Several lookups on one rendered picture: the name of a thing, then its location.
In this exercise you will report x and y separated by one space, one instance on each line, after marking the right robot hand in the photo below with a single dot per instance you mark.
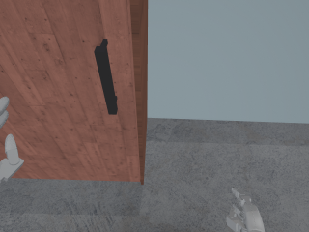
249 216

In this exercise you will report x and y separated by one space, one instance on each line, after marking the handle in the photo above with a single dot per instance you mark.
105 75

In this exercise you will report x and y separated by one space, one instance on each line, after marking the left robot hand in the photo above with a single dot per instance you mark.
9 165

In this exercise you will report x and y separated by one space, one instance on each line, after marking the wardrobe door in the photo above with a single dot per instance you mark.
57 109

